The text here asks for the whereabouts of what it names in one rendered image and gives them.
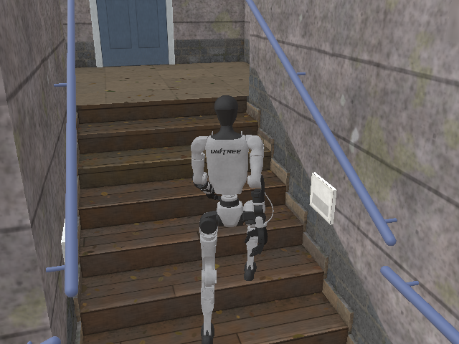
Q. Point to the stairs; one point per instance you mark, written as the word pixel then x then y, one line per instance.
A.
pixel 140 250

